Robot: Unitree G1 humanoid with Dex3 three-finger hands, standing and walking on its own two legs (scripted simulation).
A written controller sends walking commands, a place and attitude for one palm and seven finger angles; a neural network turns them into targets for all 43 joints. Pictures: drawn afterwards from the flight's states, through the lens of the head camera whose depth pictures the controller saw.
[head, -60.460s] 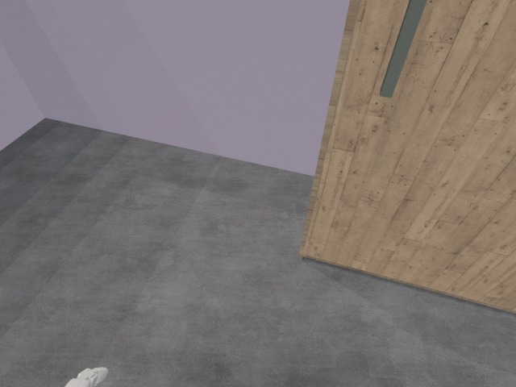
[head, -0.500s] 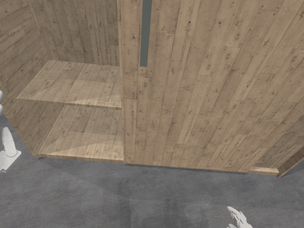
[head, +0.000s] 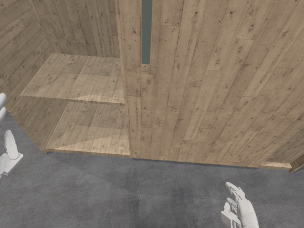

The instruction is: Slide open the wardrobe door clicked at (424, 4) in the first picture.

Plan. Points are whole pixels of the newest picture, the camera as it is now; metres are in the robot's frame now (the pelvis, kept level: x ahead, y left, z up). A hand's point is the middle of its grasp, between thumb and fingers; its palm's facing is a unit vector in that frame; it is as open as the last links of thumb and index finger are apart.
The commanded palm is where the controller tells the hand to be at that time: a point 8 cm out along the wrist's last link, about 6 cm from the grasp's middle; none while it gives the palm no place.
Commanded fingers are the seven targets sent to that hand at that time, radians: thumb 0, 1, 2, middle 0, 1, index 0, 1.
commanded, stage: let the arm hang, fingers relaxed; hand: left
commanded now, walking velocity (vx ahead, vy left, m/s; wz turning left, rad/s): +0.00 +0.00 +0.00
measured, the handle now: (147, 12) +0.62 +0.06 +0.26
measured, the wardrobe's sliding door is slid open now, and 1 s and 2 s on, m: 0.61 0.61 0.61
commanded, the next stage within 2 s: look to check the result in 1.18 s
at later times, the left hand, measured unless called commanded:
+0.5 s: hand out of the picture -0.03 +0.18 -0.18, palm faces +0.00 -0.98 -0.17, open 7.1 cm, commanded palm none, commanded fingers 0.00 0.90 0.90 -0.20 -0.30 -0.20 -0.30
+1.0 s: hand out of the picture +0.06 +0.24 -0.15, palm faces +0.01 -0.95 -0.31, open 7.4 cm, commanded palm none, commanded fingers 0.00 0.90 0.90 -0.20 -0.30 -0.20 -0.30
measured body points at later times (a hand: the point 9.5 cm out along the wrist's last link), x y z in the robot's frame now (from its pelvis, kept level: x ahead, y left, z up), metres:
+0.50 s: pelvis -0.05 +0.00 +0.00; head -0.01 +0.02 +0.45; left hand -0.03 +0.24 -0.16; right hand -0.02 -0.27 -0.14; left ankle -0.04 +0.11 -0.73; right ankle +0.00 -0.12 -0.73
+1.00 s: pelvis -0.03 +0.00 +0.01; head -0.01 +0.00 +0.46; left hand +0.06 +0.29 -0.12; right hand +0.03 -0.26 -0.14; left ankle -0.04 +0.11 -0.73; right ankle +0.00 -0.12 -0.73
